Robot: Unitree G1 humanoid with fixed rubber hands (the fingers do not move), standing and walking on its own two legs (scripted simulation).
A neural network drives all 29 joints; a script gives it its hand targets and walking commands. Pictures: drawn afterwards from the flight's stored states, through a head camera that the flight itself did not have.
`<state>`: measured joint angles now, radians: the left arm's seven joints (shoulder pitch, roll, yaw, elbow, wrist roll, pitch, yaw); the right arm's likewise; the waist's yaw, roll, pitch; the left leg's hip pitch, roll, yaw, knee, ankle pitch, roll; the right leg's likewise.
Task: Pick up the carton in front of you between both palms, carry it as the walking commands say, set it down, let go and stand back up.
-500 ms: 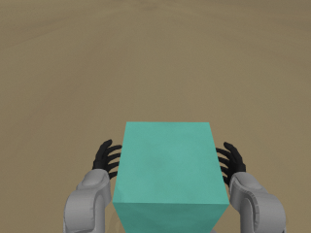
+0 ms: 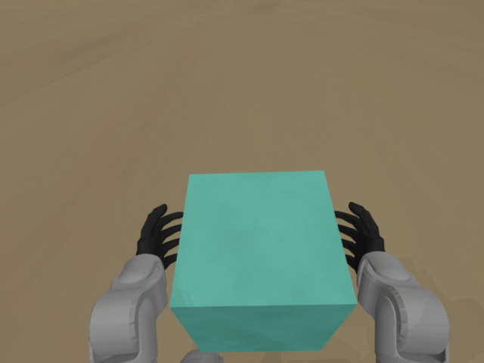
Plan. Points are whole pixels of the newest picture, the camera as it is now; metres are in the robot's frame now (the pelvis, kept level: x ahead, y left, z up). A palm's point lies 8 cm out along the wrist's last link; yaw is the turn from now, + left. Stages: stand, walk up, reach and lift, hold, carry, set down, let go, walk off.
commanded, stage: carry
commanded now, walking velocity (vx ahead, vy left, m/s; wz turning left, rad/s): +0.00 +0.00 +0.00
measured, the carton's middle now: (258, 267) +0.26 +0.01 +0.00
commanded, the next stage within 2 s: hold in 1.84 s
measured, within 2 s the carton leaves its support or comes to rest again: neither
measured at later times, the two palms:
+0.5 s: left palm (173, 160) +0.44 +0.17 +0.07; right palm (334, 163) +0.42 -0.13 +0.07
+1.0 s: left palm (189, 171) +0.45 +0.15 +0.02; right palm (338, 175) +0.44 -0.15 +0.02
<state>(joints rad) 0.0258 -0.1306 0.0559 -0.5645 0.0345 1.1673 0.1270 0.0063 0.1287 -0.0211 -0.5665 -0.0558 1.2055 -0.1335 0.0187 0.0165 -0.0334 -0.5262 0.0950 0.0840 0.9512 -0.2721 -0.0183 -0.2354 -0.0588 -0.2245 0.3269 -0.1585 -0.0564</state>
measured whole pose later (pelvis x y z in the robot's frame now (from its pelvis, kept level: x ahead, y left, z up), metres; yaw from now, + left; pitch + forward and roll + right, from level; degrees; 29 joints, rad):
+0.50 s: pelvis +0.20 +0.03 -0.02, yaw -3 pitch +4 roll +1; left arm 0.00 -0.13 0.04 -0.51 0.08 1.18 0.12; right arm 0.01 0.13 -0.04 -0.50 -0.06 1.18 -0.12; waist -0.01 -0.03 -0.10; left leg -0.37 0.04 0.23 0.52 -0.23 0.05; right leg -0.13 -0.09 -0.11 0.48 -0.41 0.05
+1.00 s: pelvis +0.18 +0.01 -0.02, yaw -3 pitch +2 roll +0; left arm -0.10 -0.13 0.09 -0.02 0.20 0.87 0.04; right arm -0.10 0.13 -0.09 -0.03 -0.19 0.88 -0.04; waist 0.00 -0.01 -0.10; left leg -0.36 0.07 0.21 0.55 -0.23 0.03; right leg -0.12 -0.05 -0.12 0.51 -0.42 0.01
